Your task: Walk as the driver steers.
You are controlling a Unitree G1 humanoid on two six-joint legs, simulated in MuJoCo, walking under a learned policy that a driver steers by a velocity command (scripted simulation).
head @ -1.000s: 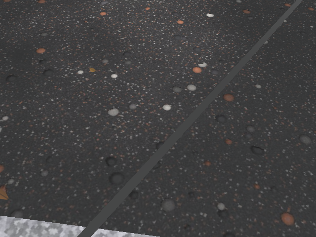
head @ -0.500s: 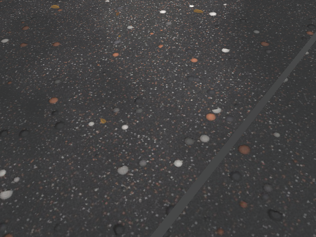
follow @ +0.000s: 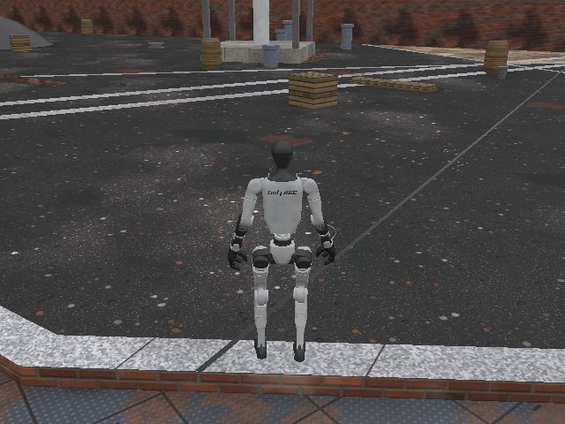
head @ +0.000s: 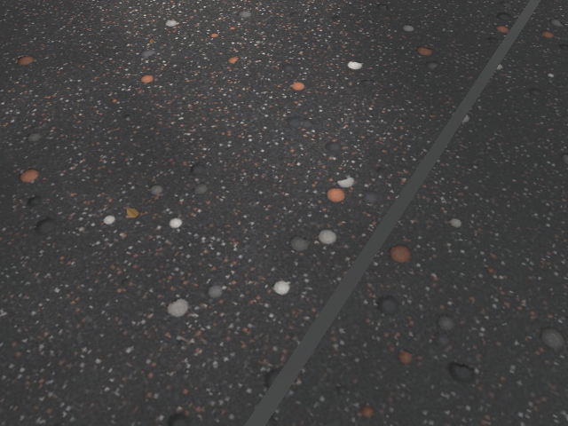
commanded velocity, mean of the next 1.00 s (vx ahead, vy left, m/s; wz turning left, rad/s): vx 0.17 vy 0.00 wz -0.25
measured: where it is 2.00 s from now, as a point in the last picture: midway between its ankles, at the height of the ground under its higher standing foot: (369, 348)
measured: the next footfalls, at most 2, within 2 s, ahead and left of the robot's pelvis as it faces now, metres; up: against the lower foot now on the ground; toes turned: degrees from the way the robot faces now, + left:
right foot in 0.14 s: +0.03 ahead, -0.14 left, +0.00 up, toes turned -7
left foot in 0.64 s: +0.06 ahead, +0.07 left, +0.00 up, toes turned -14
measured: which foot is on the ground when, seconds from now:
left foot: down 0.00-0.14, up 0.16-0.62, down 0.64-1.00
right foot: up 0.00-0.12, down 0.14-0.64, up 0.66-1.00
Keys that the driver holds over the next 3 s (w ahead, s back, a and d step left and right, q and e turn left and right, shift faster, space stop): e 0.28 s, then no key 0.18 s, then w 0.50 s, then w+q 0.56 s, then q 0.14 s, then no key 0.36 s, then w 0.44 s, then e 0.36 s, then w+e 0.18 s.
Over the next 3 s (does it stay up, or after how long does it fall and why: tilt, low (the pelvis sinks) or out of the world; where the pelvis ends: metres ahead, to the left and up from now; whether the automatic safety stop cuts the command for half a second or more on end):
stays up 0.90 -0.13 0.00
